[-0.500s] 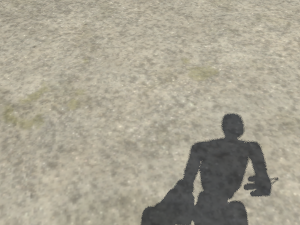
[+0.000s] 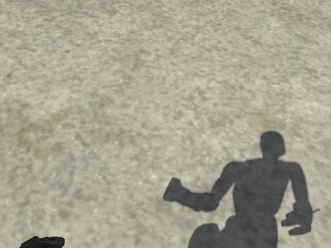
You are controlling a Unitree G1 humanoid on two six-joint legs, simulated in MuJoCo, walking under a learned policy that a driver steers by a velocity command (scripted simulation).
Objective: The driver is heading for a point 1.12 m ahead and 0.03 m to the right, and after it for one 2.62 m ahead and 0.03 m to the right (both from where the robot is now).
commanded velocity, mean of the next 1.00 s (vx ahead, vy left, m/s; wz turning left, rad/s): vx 0.50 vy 0.00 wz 0.20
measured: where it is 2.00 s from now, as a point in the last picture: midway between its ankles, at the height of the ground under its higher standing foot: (144, 124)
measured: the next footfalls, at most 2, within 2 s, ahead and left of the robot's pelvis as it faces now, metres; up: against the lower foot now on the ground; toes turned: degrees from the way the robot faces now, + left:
right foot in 0.18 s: +0.30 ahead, -0.14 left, +0.00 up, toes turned +12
left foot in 0.68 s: +0.48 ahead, +0.18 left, +0.00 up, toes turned +18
